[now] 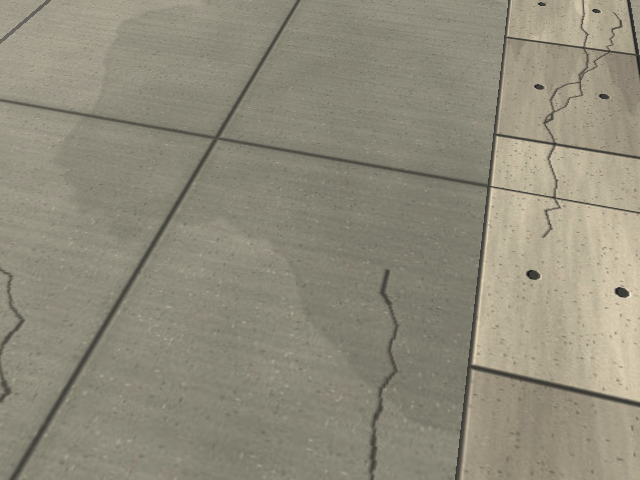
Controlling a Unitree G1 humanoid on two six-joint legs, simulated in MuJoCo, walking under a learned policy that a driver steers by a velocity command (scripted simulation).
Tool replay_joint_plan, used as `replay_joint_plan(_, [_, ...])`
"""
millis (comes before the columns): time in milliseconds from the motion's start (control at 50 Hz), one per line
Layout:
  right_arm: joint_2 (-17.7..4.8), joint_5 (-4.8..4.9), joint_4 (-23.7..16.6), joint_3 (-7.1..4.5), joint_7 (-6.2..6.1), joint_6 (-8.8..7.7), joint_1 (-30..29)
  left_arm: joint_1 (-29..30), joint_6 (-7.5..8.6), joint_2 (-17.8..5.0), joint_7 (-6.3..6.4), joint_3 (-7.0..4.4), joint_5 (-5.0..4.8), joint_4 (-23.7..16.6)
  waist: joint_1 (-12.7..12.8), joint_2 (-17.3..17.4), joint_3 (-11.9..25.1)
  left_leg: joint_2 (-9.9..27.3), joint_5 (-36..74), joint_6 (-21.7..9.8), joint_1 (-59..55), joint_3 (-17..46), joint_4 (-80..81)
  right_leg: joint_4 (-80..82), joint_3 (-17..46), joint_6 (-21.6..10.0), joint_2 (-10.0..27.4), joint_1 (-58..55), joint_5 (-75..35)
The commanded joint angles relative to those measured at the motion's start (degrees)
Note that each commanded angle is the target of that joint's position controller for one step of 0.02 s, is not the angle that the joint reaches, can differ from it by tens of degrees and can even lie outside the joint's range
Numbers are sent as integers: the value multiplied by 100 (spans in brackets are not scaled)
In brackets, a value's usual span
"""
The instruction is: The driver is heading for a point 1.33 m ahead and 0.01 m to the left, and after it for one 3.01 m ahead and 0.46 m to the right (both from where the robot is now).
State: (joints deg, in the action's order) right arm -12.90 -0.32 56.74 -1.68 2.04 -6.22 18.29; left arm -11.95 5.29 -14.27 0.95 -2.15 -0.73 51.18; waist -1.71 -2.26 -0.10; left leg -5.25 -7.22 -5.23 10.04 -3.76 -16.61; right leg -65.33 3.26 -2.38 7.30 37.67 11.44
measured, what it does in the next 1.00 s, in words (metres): walks ahead: right foot, then left foot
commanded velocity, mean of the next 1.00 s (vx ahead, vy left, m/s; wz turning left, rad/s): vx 0.50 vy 0.00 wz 0.00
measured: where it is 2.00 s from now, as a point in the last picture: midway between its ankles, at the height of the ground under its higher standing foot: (331, 267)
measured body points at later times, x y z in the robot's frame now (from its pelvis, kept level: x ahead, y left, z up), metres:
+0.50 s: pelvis +0.28 -0.08 +0.00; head +0.29 -0.10 +0.45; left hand +0.33 +0.18 -0.12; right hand +0.36 -0.35 -0.14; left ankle +0.28 +0.08 -0.66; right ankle +0.30 -0.16 -0.74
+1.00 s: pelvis +0.55 -0.01 -0.01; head +0.58 +0.00 +0.44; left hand +0.58 +0.25 -0.15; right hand +0.67 -0.27 -0.13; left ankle +0.61 +0.07 -0.74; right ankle +0.44 -0.16 -0.65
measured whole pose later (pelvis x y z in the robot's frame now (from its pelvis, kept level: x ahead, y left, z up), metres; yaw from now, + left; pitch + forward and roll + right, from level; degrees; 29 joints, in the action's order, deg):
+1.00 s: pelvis +0.55 -0.01 -0.01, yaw +1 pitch +2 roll +0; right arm -14.0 0.2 51.6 -3.1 2.1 -5.9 9.5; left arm -17.4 5.7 -14.4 0.2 -2.7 -1.4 55.6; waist 0.2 -1.4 -1.5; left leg -2.0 -8.5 -3.9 20.5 -3.8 -27.2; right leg -68.0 1.8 -3.0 2.2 22.3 21.3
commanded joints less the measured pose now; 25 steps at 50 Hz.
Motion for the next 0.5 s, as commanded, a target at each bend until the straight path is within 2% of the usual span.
replay_joint_plan(20, [-749, 4, -309, -117, -112, -102, -224, -204, -23, -257, 39, -76, 73, -241, 270, 453, -319, 1598, 380, -982, 602, 1197, 1185, 788, 8, 159, 242, 145, -895])
replay_joint_plan(100, [-912, 95, -217, -145, -202, -27, 233, 724, 45, -166, -34, -39, 23, -486, -61, 445, -314, 1519, 473, -734, 82, 933, 1096, 2443, -200, 204, -7, -4, -1742])
replay_joint_plan(160, [-970, 144, -93, -165, -208, 33, 543, 1229, 61, -183, -129, -13, -36, -645, -256, 498, -416, 1675, 323, -698, -409, 938, 920, 3038, -271, 213, -133, -53, -1625])
replay_joint_plan(200, [-974, 152, -27, -181, -218, 91, 653, 1433, 95, -239, -208, -14, -54, -767, -275, 523, -474, 1859, 320, -650, -815, 1012, 700, 3323, -245, 108, -178, -14, -1276])
replay_joint_plan(240, [-1039, 156, -15, -216, -231, 151, 610, 1327, 146, -361, -268, -50, -55, -808, -138, 591, -405, 2001, 571, -563, -1076, 1093, 397, 3561, -288, -52, -266, -312, -811])
replay_joint_plan(260, [-1082, 154, -35, -228, -234, 182, 507, 1046, 170, -459, -278, -99, -51, -755, 53, 655, -260, 1982, 1162, -494, -1098, 1055, 76, 3673, -401, -144, -393, -769, -635])
replay_joint_plan(280, [-1038, 133, -70, -206, -233, 214, 389, 389, 184, -642, -265, -211, -40, -566, 411, 628, 113, 1745, 2124, -368, -1014, 844, -708, 3800, -560, -278, -590, -1656, -570])
replay_joint_plan(300, [-829, 59, -161, -121, -230, 220, 338, -745, 198, -1017, -223, -371, -19, -255, 851, 404, 875, 1388, 2216, -179, -340, 532, -2144, 3669, -221, -545, -297, -3247, -713])
replay_joint_plan(320, [-232, 30, -265, 65, -185, 114, 878, -1610, 161, -1657, -204, -532, 82, -94, 836, -854, 1792, 519, 379, 275, 2028, 37, -4532, 3838, 2092, -1374, 1178, -5682, -171])
replay_joint_plan(340, [-214, 98, -210, 98, -159, -45, 951, -1785, 144, -1373, -229, -444, 68, -42, 839, -1372, 2214, 177, -2424, 275, 3058, 820, -5609, 4742, 3898, -1669, 1641, -6132, 342])
replay_joint_plan(360, [-845, 253, -332, -68, -136, -137, 459, -1346, 161, -972, -232, -312, 43, -106, 771, -906, 1475, 558, -2150, 137, 3550, 1098, -6072, 4812, 3265, -1360, 1450, -5520, 452])
replay_joint_plan(380, [-937, 283, -472, -92, -148, -159, 38, -755, 150, -764, -231, -234, 31, -253, 594, -526, 922, 892, -1590, 73, 3516, 905, -5930, 4899, 2393, -1169, 1255, -4665, 9])
replay_joint_plan(400, [-871, 200, -498, -112, -183, -131, -179, -327, 144, -587, -262, -173, 56, -321, 424, -124, 544, 1107, -1139, 96, 3269, 803, -5581, 5120, 1796, -1081, 1001, -3872, -440])
replay_joint_plan(420, [-787, 140, -497, -148, -210, -52, -149, -133, 161, -445, -287, -130, 87, -332, 232, -186, 356, 1288, -844, 113, 2924, 818, -5221, 5320, 1355, -980, 773, -3358, -703])
replay_joint_plan(440, [-649, 131, -459, -143, -213, 37, -30, -95, 165, -361, -311, -110, 105, -282, 116, -257, 276, 1338, -675, 146, 2633, 793, -5047, 5494, 1082, -950, 612, -3041, -821])
replay_joint_plan(460, [-523, 129, -419, -135, -218, 104, 72, -187, 180, -388, -314, -121, 103, -208, 61, -259, 226, 1333, -574, 186, 2524, 731, -4947, 5597, 877, -993, 538, -2883, -1079])
replay_joint_plan(500, [-508, 104, -494, -157, -237, 171, -88, -403, 198, -550, -271, -165, 104, -70, 23, -155, 64, 1357, -246, 277, 2764, 694, -4618, 5723, 592, -1061, 505, -2844, -1591])
Next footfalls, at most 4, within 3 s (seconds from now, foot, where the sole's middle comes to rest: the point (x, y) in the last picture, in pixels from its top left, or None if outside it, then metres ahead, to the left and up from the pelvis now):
0.30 right None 0.34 -0.17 -0.78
0.86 left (290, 420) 0.65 0.07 -0.78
1.44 right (380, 301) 0.97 -0.16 -0.78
2.00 left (285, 217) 1.28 0.09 -0.78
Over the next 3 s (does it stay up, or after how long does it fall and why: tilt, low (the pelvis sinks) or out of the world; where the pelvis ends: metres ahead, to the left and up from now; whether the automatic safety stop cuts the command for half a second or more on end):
stays up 1.28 -0.03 -0.01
